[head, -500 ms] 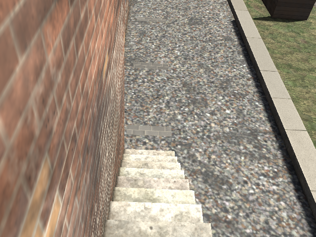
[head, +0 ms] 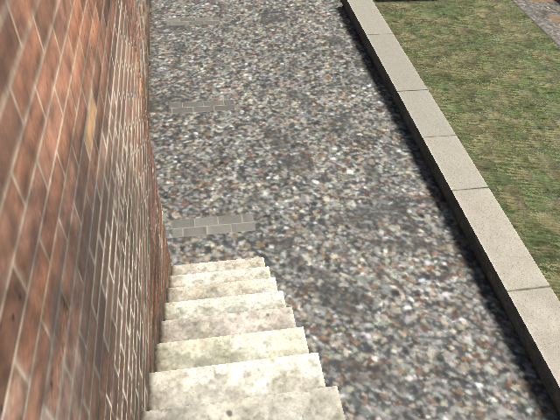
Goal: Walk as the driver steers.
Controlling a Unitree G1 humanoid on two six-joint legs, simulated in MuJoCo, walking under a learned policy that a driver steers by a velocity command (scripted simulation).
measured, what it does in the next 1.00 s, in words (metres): stands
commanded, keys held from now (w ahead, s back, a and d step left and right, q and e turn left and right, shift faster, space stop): no key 1.00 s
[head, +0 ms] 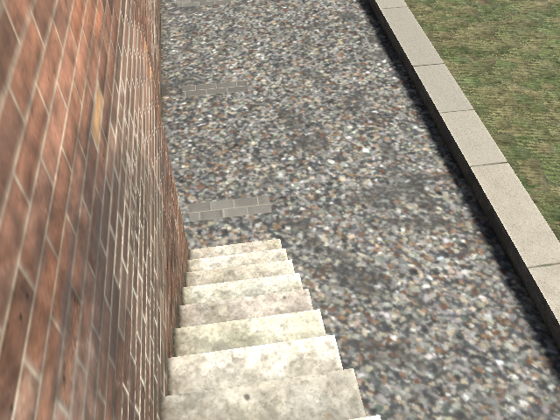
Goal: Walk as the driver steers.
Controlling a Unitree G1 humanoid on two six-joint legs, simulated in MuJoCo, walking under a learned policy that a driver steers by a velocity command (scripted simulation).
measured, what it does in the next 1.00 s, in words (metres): stands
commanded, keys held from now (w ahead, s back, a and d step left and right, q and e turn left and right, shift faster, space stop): no key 1.00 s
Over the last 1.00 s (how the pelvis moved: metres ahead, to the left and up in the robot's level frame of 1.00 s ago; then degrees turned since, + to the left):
0.00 0.00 0.01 0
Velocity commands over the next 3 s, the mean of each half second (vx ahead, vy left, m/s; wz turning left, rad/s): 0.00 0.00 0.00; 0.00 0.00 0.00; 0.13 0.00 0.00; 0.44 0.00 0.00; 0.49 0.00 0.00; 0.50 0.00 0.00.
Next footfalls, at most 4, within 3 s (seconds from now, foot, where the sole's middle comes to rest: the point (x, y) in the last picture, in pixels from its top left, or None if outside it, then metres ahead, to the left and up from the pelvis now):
1.92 right None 0.24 -0.12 -0.94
2.28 left None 0.37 0.17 -0.97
2.58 right None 0.51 0.03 -1.16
2.80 left None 0.64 0.25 -1.21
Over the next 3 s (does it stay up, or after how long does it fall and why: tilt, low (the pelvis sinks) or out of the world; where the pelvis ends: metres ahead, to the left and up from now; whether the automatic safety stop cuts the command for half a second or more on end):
stays up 0.66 0.14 -0.52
